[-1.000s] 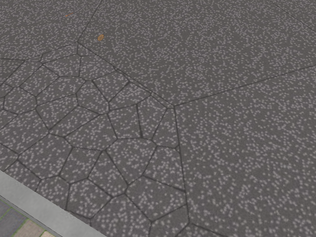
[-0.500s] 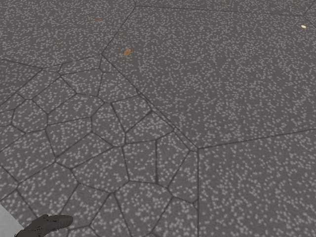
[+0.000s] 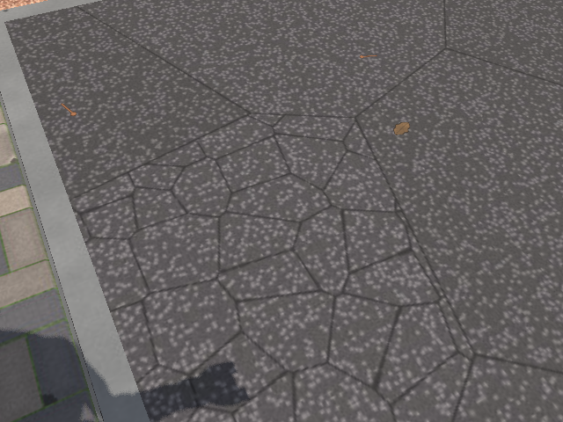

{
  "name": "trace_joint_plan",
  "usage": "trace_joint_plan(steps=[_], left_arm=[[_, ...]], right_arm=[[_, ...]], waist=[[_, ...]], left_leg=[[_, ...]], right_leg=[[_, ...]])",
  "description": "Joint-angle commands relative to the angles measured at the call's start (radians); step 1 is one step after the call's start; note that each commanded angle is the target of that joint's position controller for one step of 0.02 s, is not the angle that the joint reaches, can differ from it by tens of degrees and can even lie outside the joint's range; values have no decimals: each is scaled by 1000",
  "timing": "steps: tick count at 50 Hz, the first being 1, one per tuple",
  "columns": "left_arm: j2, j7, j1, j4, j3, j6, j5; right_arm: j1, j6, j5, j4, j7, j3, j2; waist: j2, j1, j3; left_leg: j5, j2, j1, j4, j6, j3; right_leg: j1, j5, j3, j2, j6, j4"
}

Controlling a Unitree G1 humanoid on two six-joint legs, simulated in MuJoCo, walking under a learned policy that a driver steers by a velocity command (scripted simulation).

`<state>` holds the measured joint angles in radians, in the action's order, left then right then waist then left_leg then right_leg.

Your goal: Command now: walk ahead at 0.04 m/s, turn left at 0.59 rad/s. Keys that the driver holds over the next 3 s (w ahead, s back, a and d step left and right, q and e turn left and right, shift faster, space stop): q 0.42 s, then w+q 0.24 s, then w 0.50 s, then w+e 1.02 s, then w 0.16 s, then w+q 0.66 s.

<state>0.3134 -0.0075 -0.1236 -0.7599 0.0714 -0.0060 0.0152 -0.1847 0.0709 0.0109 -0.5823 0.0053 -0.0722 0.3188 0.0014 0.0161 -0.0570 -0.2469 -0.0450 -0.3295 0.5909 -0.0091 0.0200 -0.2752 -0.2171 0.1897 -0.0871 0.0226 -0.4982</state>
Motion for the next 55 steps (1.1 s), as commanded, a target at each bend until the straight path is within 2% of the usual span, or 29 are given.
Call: trace_joint_plan(steps=[1,2,3,4,5,6,8,12,18,21,22,23,24,25,26,28,31,36,41,43,45,46,47,48,49,50,51,52,55], left_arm=[[54,8,-37,59,11,6,-48],[87,-4,73,96,20,8,-45],[114,-9,93,95,31,5,-23],[114,-14,71,84,35,1,-12],[116,-22,54,66,38,-1,-19],[121,-25,45,63,41,-3,-27],[105,-21,27,57,39,1,-21],[73,-14,67,67,24,4,-14],[86,6,62,73,27,17,-4],[87,17,2,62,33,30,-4],[98,17,-44,49,39,33,-9],[153,11,-92,48,52,29,-22],[230,9,-101,37,67,22,-41],[193,7,-71,60,58,35,-49],[147,-2,-23,75,44,42,-36],[115,-21,-1,80,34,48,-9],[112,-30,-85,68,28,57,-16],[139,-14,-163,42,34,70,-17],[184,12,-183,11,45,74,12],[195,20,-180,-4,47,66,27],[144,24,-193,-20,24,67,18],[71,26,-177,10,-7,74,-14],[12,23,-193,65,-25,96,-15],[124,23,-142,55,4,110,15],[140,29,-110,68,11,116,32],[124,27,-101,58,7,116,22],[115,28,-98,53,8,114,4],[106,32,-113,44,8,107,0],[70,35,-117,30,1,84,-5]], right_arm=[[-123,-13,-7,59,-26,-82,266],[-125,-33,-39,78,-19,-75,263],[-107,-53,-43,69,-12,-64,225],[-56,-65,-28,67,-14,-58,200],[-16,-66,-12,73,-18,-49,171],[15,-62,-4,78,-23,-43,161],[20,-57,-12,83,-32,-36,151],[-3,-47,-6,76,-42,-44,168],[17,-34,-3,79,-30,-52,180],[56,-27,13,83,-30,-51,171],[57,-25,20,82,-34,-46,157],[21,-25,12,80,-35,-30,103],[4,-32,15,103,-36,-29,91],[17,-46,-1,102,-37,-48,165],[14,-50,1,85,-31,-61,194],[-8,-49,-8,55,-26,-60,166],[32,-63,7,68,-10,-38,101],[84,-87,7,90,2,-11,43],[102,-103,12,89,23,3,41],[58,-106,15,77,26,-3,55],[-145,-103,15,9,14,-43,122],[-309,-97,6,-15,0,-65,194],[-329,-104,-2,-5,0,-73,293],[-300,-123,-1,-3,10,-48,200],[-250,-135,-5,-7,14,-30,156],[-199,-141,-5,-6,18,-19,122],[-152,-143,-7,-5,20,-12,99],[-123,-146,-13,-3,18,-6,84],[-113,-163,-12,-26,9,-9,87]], waist=[[-311,-3,141],[-279,-78,157],[-181,-73,151],[-147,-40,136],[-115,-25,139],[-122,-11,140],[-132,0,169],[-138,-27,166],[-172,-37,150],[-168,2,158],[-143,22,179],[1,16,209],[258,-8,131],[223,6,77],[186,-11,45],[162,-11,27],[130,35,19],[125,69,4],[137,57,-25],[126,13,-22],[62,-96,91],[-98,-165,221],[-354,-119,289],[-196,-144,240],[-187,-115,152],[-129,-89,105],[-113,-64,64],[-122,-36,52],[-83,-8,37]], left_leg=[[569,-262,346,-204,-191,-408],[547,-340,270,-245,-343,-542],[499,-294,254,-254,-324,-460],[452,-241,241,-244,-270,-392],[426,-208,239,-236,-230,-358],[458,-188,213,-232,-219,-336],[490,-161,201,-228,-221,-319],[396,-143,225,-213,-220,-359],[309,-127,161,-199,-222,-492],[306,-86,149,-152,-182,-529],[154,-48,88,-131,-144,-507],[-160,32,-63,17,-85,-413],[-369,196,-310,212,-33,-187],[-319,100,-372,398,-6,-200],[-236,71,-386,459,2,-189],[-126,51,-442,533,38,-160],[-32,22,-472,550,61,-99],[40,-10,-415,327,70,-74],[-2,-8,-182,80,21,1],[16,12,-68,-25,-19,27],[48,62,265,-103,-69,42],[0,-119,507,-135,-122,-196],[-217,-326,642,-294,-274,-700],[-280,-334,578,-344,-278,-717],[-238,-305,500,-342,-255,-588],[-157,-256,415,-353,-238,-482],[-63,-219,340,-375,-226,-408],[21,-192,283,-402,-215,-349],[236,-167,245,-444,-222,-237]], right_leg=[[-267,-324,12,6,32,-366],[-383,-459,-157,91,54,-573],[-397,-399,-222,69,42,-655],[-402,-314,-241,55,33,-654],[-400,-258,-251,47,35,-635],[-372,-212,-248,53,44,-636],[-320,-160,-243,77,58,-622],[-280,-130,-260,96,71,-399],[-139,-162,-275,130,49,-191],[-21,-57,-263,135,19,26],[91,45,-263,106,-5,132],[244,-4,-422,-74,-75,185],[251,-155,-690,-249,-220,267],[177,-318,-771,-318,-289,307],[156,-374,-691,-270,-255,313],[206,-338,-561,-192,-186,310],[230,-246,-430,-165,-178,339],[237,-124,-326,-178,-204,368],[140,-48,-246,-195,-204,354],[125,-20,-240,-213,-193,306],[41,237,-148,-142,-139,37],[-130,70,-69,-72,-73,-312],[-458,-344,-129,85,-24,-627],[-545,-324,-246,41,-31,-758],[-580,-232,-246,-2,-55,-766],[-552,-141,-237,-37,-60,-729],[-520,-74,-241,-57,-53,-670],[-463,-24,-245,-70,-47,-641],[-450,76,-227,-57,-15,-563]])
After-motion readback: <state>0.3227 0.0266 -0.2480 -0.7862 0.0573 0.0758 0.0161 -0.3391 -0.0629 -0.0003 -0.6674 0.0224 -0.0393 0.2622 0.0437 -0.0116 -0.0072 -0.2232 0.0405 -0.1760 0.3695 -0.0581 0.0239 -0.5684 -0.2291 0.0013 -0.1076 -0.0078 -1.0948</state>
